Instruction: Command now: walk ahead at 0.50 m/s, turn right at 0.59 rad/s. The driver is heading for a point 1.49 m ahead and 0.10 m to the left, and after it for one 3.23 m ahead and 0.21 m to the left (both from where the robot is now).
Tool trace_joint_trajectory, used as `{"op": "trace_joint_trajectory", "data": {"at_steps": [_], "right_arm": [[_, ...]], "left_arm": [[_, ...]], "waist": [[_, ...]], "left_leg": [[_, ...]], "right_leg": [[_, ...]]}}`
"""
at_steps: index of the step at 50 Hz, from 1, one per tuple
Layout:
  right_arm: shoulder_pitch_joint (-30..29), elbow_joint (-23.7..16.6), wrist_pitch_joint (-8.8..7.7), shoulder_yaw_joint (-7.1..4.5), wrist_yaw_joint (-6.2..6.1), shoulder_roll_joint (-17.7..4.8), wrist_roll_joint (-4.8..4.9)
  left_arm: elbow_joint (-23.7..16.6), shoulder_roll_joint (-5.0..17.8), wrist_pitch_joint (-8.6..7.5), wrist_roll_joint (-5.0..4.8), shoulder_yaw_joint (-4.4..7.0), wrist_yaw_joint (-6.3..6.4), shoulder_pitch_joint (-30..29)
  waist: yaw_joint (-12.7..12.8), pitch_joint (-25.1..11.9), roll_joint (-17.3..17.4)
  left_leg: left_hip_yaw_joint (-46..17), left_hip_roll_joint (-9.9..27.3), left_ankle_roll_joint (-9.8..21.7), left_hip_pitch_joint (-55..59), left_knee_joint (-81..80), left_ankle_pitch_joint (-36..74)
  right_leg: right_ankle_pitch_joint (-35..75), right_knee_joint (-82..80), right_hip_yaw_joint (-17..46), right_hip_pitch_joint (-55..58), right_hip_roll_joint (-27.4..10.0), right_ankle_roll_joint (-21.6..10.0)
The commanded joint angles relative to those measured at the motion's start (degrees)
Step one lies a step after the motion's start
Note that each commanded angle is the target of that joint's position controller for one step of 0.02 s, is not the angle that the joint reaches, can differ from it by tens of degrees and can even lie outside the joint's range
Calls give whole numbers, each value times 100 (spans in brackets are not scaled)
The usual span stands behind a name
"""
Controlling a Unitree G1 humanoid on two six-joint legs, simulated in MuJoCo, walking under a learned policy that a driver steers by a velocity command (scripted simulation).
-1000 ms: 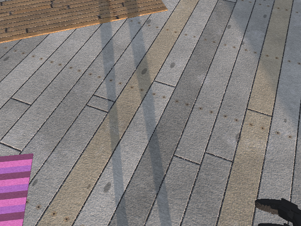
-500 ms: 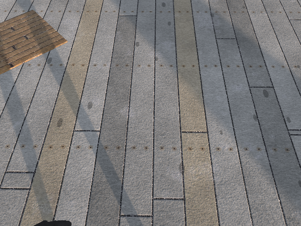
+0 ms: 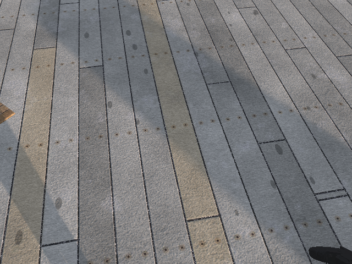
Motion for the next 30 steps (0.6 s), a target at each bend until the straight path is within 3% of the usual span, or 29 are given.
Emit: {"op": "trace_joint_trajectory", "data": {"at_steps": [1,2,3,4,6,11,14,15,18,21,22,23,24,25,26,27,28,29,30], "right_arm": [[1495,-38,-3,-383,14,-1108,19],[1289,-68,34,-297,-15,-808,44],[1053,-90,59,-243,-20,-700,-7],[918,-36,75,-210,-35,-591,-32],[869,45,49,-186,-64,-506,-31],[1206,391,15,-261,-43,-786,-6],[1247,521,82,-237,-54,-799,77],[1317,588,113,-254,-64,-911,104],[1686,803,191,-258,-64,-1015,147],[1768,967,301,-290,-78,-1148,228],[1711,984,330,-301,-93,-1217,241],[1603,1004,360,-300,-113,-1251,262],[1602,992,366,-243,-144,-1136,231],[1604,805,331,-95,-153,-791,27],[2179,741,209,98,-83,-218,70],[1781,766,93,-78,-33,-892,211],[1210,560,41,-109,-7,-984,335],[1025,542,37,-91,-37,-869,273],[986,546,67,-110,-62,-818,133]], "left_arm": [[-522,606,-144,-150,26,20,422],[-576,807,-108,-88,94,11,-132],[-588,716,-77,-29,93,12,-334],[-650,653,-71,17,110,-8,-483],[-661,475,-20,-46,106,-71,-462],[-836,97,-23,16,-20,-87,-916],[-886,57,-109,55,-71,-188,-1372],[-953,-53,-142,44,-120,-226,-1589],[-1107,-59,-195,2,-155,-316,-2101],[-1208,110,-217,-1,-102,-369,-2220],[-1159,236,-222,24,-42,-366,-1978],[-977,393,-220,58,59,-343,-1345],[-673,679,-198,75,214,-287,-437],[-478,1158,-143,118,344,-173,614],[-473,1399,-153,82,328,-188,470],[-525,876,-171,69,192,-215,308],[-514,674,-203,85,112,-213,4],[-486,553,-235,85,63,-234,-333],[-490,426,-270,120,31,-247,-554]], "waist": [[-619,-882,1482],[-721,-353,963],[-623,-134,578],[-555,52,585],[-463,103,843],[-506,133,503],[-617,255,473],[-671,296,580],[-838,446,491],[-697,458,652],[-497,280,730],[-86,-101,733],[332,-670,616],[659,-1518,-255],[144,-2270,-1617],[352,-1933,-863],[287,-1076,-690],[54,-580,-195],[-108,-363,-199]], "left_leg": [[-4453,2529,1214,3795,-1670,-3144],[-3387,2288,979,3246,-1616,-2633],[-2620,2023,873,2701,-1658,-1730],[-2113,1838,871,2353,-1741,-1102],[-1270,1568,814,2019,-1952,-359],[-616,1654,1114,2219,-2223,687],[7,1423,990,2288,-2237,1202],[51,1454,975,2270,-2242,1097],[104,1600,1004,2556,-2198,1222],[143,1802,874,2968,-1895,1949],[231,1784,805,3027,-1549,2845],[437,1656,683,2900,-833,3723],[680,1387,500,2374,236,3774],[798,1043,267,903,2199,1571],[263,29,14,-983,4044,-2419],[-439,350,99,-1589,4526,-2469],[-306,571,174,-1860,4497,-2049],[-223,821,159,-1681,4106,-1552],[-227,968,113,-1425,3736,-1254]], "right_leg": [[-249,3217,-140,-3640,-335,52],[294,3320,-300,-3694,-508,80],[700,3187,-398,-3442,-693,122],[958,2925,-398,-3336,-841,147],[1191,2643,-565,-2990,-1008,187],[1845,1500,-590,-3294,-969,273],[2580,415,-925,-3072,-930,255],[2778,59,-1086,-2938,-943,244],[2747,-517,-1320,-2792,-867,161],[2237,-952,-1439,-2477,-713,-77],[2103,-1083,-1550,-2007,-561,-192],[2312,-1339,-1701,-1040,-380,-352],[2528,-1355,-1687,351,-329,-518],[2823,-1118,-178,2231,-1561,-904],[1597,-2057,2645,3466,-2753,-1860],[1052,-2383,2601,3108,-2629,-1662],[1330,-2449,1690,2373,-2385,-1433],[1926,-2594,1048,1536,-2116,-1284],[2367,-2744,689,958,-1949,-1246]]}}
